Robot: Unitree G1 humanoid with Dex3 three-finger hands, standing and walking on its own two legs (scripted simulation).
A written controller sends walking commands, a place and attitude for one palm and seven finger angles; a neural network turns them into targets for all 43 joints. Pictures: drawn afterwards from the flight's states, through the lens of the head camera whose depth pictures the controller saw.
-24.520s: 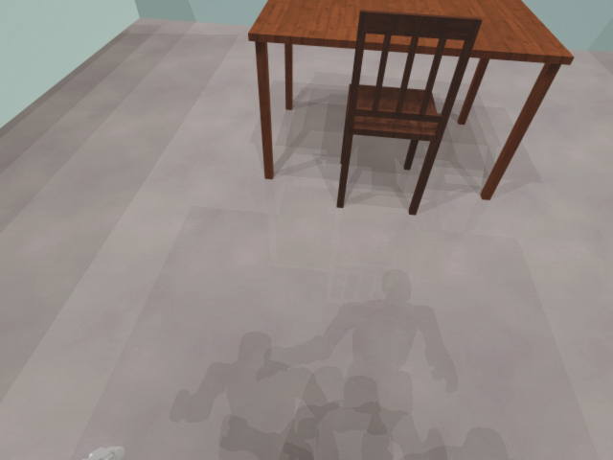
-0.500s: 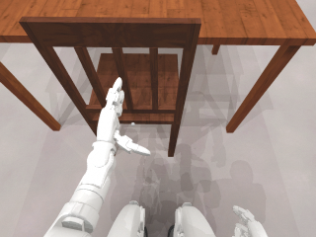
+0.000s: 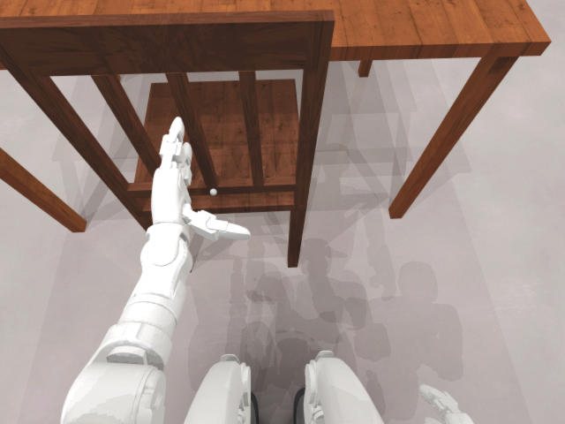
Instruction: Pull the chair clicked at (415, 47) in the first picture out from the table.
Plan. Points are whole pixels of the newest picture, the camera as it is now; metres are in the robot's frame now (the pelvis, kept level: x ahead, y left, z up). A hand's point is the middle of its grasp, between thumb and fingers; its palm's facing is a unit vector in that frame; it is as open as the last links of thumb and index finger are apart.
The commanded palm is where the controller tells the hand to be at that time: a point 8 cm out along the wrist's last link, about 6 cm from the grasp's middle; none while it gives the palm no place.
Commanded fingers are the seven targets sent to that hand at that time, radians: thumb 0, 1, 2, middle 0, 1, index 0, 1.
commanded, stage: push the fingers through the gap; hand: left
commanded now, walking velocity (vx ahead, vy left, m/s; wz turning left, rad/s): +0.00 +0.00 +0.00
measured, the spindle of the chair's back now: (197, 138) +0.54 +0.12 +0.01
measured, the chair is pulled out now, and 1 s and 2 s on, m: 0.00 0.00 0.00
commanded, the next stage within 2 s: hook a spindle and tug to test in 1.10 s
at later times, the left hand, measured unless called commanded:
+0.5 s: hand (212, 160) +0.48 +0.09 +0.03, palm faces +0.01 -1.00 -0.05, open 16.9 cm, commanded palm +0.45 +0.15 +0.02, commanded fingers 0.00 -0.50 0.30 -0.06 -0.08 -0.06 -0.08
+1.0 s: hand (211, 151) +0.50 +0.10 +0.03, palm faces +0.04 -1.00 -0.03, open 16.9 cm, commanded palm +0.47 +0.14 +0.02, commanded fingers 0.00 -0.50 0.30 -0.06 -0.08 -0.06 -0.08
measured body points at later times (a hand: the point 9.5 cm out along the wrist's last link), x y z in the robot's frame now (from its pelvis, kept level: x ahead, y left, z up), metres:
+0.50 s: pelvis -0.01 +0.01 -0.01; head +0.13 +0.00 +0.42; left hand +0.47 +0.15 +0.04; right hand +0.05 -0.25 -0.14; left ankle +0.03 +0.10 -0.62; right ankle +0.03 -0.07 -0.62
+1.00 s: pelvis +0.00 +0.01 -0.01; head +0.15 +0.00 +0.42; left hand +0.49 +0.15 +0.03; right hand +0.01 -0.25 -0.13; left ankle +0.03 +0.10 -0.62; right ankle +0.03 -0.07 -0.62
